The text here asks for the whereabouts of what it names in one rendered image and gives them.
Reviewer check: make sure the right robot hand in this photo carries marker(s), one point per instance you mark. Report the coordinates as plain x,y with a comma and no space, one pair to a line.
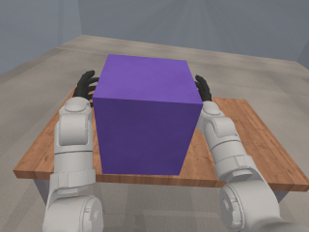
204,89

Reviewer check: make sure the robot right upper arm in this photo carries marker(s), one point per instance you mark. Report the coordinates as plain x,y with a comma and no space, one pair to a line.
250,206

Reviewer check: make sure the robot left forearm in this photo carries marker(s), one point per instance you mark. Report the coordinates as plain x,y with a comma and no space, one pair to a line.
73,147

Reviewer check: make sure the table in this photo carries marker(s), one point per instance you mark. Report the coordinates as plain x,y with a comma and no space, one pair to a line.
277,167

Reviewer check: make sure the carton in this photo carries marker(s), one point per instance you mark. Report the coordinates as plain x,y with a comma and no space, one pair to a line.
146,111

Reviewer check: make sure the robot right forearm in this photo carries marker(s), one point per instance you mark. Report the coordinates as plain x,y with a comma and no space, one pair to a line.
232,164

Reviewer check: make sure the left robot hand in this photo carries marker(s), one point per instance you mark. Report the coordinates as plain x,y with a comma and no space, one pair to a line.
83,89

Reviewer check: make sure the robot left upper arm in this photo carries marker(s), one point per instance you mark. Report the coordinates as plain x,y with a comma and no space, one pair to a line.
74,214

